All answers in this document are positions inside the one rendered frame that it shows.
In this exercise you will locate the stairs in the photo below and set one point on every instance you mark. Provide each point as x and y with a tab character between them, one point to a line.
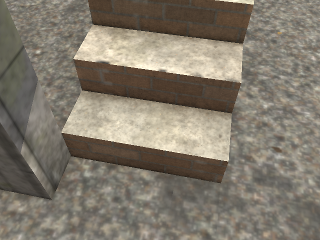
159	82

